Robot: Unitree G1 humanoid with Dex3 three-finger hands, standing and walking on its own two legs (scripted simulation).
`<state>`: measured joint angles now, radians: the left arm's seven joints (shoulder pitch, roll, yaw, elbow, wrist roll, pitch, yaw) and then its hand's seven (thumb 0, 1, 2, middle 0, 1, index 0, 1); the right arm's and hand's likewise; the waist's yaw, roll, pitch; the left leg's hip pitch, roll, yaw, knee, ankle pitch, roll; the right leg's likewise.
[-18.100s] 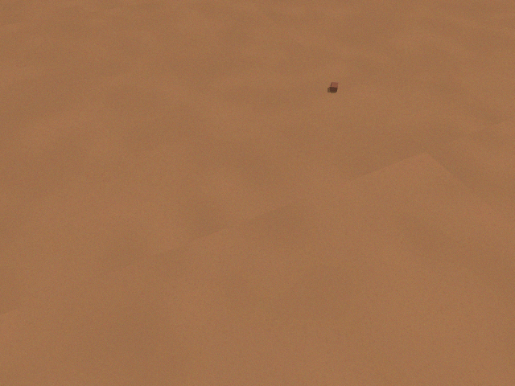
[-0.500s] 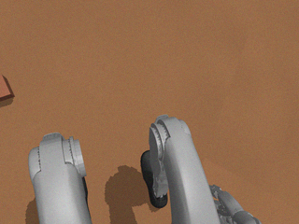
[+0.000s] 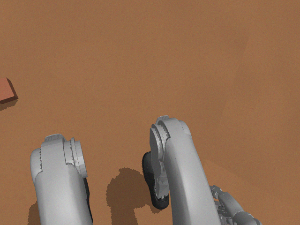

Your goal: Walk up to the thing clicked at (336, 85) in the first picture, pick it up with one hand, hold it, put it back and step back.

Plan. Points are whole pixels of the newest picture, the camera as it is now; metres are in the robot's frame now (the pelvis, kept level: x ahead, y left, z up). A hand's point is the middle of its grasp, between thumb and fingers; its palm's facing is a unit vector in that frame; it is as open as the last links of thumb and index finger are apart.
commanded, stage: rise first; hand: left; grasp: from above
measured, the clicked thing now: (3, 90) +0.47 +0.35 -0.30
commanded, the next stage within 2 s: none
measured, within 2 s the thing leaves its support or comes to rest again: neither
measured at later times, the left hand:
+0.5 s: hand out of the picture +0.43 +0.39 -0.17, palm faces -0.41 -0.16 -0.90, open 14.3 cm
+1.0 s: hand out of the picture +0.43 +0.39 -0.17, palm faces -0.39 -0.15 -0.91, open 14.2 cm
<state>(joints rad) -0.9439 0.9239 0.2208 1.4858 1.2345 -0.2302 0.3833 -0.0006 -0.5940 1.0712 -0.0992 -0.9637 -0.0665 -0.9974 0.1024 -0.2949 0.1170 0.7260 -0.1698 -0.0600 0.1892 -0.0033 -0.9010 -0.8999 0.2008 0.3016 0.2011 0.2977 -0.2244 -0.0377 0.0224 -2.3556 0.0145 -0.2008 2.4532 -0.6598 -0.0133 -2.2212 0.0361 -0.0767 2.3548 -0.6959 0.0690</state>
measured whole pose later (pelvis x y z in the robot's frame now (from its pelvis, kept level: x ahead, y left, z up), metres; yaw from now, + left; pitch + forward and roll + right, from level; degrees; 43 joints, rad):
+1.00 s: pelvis +0.00 +0.00 +0.00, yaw +0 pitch +31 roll -11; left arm -0.94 0.92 0.23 1.46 1.24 -0.22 0.38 0.00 -0.56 1.04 -0.12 -0.96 -0.09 -0.98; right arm 0.12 -0.30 0.11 0.73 -0.17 -0.07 0.19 0.00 -0.90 -0.90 0.20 0.30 0.20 0.30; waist -0.23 -0.04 0.02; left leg -2.36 0.01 -0.20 2.45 -0.66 -0.02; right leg -2.22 0.03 -0.08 2.36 -0.70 0.07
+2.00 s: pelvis +0.00 +0.00 +0.00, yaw +0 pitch +31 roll -11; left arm -0.95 0.94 0.22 1.49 1.23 -0.23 0.37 0.00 -0.53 1.01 -0.13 -0.93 -0.11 -0.96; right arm 0.12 -0.30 0.12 0.72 -0.17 -0.08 0.20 0.00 -0.89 -0.89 0.20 0.30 0.20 0.30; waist -0.24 -0.04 0.03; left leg -2.36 0.01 -0.20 2.46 -0.66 -0.01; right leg -2.23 0.04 -0.08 2.36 -0.69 0.07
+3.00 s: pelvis +0.00 +0.00 +0.00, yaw -1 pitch +32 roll -11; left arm -1.09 0.93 0.20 1.60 1.28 -0.17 0.48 0.00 -0.58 1.05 -0.10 -0.96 -0.07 -0.99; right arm 0.14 -0.31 0.17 0.70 -0.19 -0.12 0.19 0.00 -0.89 -0.89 0.20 0.30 0.20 0.30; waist -0.33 -0.06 0.06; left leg -2.37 0.02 -0.22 2.47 -0.67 -0.03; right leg -2.25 0.05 -0.09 2.36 -0.68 0.06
